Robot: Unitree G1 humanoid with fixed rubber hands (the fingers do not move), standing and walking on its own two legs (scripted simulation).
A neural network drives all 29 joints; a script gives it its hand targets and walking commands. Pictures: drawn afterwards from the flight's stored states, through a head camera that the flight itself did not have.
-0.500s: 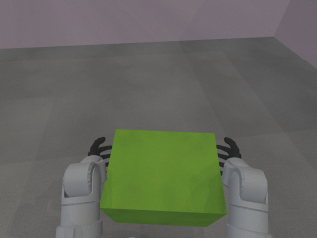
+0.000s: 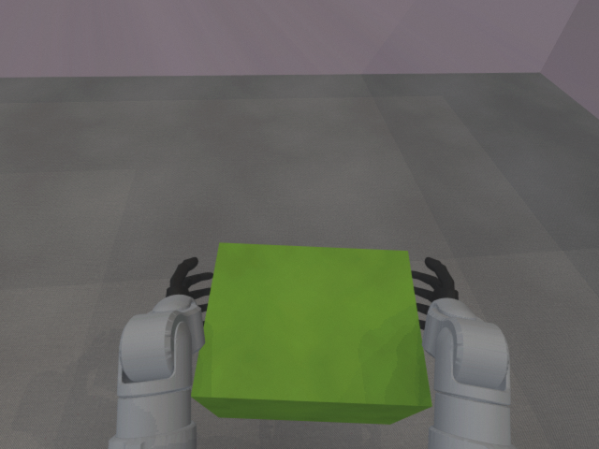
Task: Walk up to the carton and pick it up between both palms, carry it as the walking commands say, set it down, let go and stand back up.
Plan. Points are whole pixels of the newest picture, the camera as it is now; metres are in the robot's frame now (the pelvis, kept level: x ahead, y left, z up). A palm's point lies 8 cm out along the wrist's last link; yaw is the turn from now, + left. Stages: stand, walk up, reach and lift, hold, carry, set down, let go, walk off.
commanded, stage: carry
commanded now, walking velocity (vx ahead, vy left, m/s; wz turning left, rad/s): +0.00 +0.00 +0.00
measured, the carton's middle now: (309, 338) +0.27 +0.02 +0.00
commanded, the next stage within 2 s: none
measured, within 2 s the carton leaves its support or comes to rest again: neither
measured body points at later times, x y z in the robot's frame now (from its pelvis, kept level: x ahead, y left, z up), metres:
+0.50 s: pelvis -0.08 +0.05 +0.01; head -0.11 +0.07 +0.46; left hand +0.20 +0.23 +0.08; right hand +0.21 -0.10 +0.10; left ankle +0.03 +0.11 -0.72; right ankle +0.01 -0.12 -0.71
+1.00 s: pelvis -0.18 +0.09 +0.01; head -0.19 +0.09 +0.46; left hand +0.10 +0.26 +0.08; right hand +0.11 -0.07 +0.09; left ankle -0.12 +0.18 -0.72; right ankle -0.10 -0.01 -0.72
